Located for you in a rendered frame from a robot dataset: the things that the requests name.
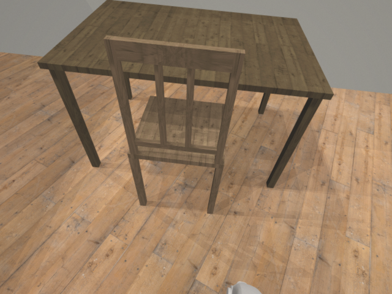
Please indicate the table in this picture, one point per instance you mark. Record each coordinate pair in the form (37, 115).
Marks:
(278, 58)

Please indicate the chair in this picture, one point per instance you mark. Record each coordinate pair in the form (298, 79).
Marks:
(176, 130)

